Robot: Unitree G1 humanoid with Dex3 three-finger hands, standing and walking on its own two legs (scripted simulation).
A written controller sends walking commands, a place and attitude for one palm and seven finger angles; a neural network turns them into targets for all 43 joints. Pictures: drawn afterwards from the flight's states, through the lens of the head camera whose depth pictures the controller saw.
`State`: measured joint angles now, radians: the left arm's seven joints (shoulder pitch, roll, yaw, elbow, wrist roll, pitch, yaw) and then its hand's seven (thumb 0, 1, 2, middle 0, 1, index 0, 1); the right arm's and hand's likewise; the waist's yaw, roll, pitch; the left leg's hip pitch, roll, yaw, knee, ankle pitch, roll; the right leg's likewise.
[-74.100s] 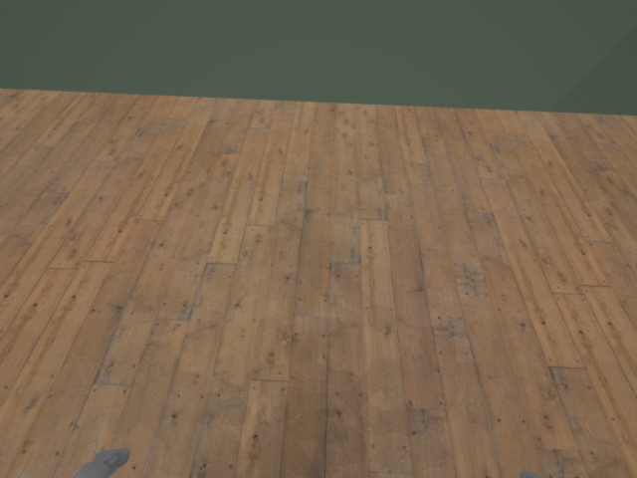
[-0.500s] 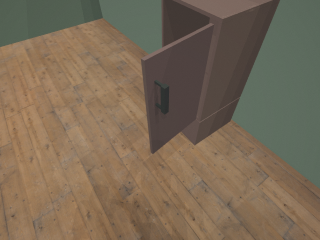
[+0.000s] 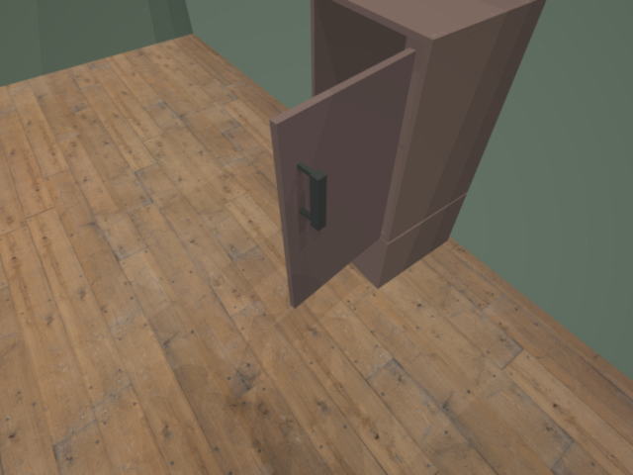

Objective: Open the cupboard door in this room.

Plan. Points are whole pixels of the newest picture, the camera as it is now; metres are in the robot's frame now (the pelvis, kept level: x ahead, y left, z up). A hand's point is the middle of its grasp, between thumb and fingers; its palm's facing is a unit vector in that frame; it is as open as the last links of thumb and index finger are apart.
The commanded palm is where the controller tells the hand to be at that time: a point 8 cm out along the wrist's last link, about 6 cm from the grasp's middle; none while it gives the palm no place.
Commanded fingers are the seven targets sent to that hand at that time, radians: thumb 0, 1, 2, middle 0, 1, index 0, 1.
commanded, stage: look to check the result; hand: left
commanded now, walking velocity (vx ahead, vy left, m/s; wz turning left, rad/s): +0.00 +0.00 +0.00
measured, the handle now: (310, 196) +0.60 +0.04 -0.05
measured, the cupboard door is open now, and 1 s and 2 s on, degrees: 97 97 97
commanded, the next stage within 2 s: stand and wait in 0.52 s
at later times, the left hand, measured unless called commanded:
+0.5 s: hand out of the picture +0.05 +0.19 -0.17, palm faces +0.02 -0.97 -0.25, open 7.4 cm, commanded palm none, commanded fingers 0.00 0.90 0.90 -0.20 -0.30 -0.20 -0.30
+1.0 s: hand out of the picture +0.06 +0.19 -0.17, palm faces +0.00 -0.96 -0.27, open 7.4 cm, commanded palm none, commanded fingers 0.00 0.90 0.90 -0.20 -0.30 -0.20 -0.30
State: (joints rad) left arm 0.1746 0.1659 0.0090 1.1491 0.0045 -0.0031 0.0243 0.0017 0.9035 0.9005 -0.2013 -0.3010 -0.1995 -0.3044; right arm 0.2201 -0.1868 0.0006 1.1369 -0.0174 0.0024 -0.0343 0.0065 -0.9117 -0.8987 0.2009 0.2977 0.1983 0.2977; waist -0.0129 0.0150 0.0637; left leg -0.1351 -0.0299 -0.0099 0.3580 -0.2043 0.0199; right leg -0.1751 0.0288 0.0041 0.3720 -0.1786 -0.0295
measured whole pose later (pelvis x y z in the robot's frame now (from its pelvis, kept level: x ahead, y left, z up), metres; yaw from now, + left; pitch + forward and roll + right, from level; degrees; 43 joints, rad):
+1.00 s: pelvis +0.01 -0.01 +0.00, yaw +0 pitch -1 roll +0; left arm 0.16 0.22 0.02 1.14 0.00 -0.01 0.02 0.00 0.90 0.90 -0.20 -0.30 -0.20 -0.30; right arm 0.19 -0.23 0.00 1.14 -0.02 0.00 -0.03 0.01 -0.91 -0.90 0.20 0.30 0.20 0.30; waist -0.01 0.02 0.06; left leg -0.10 -0.01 -0.01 0.32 -0.21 0.00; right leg -0.14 0.05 0.00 0.34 -0.18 -0.05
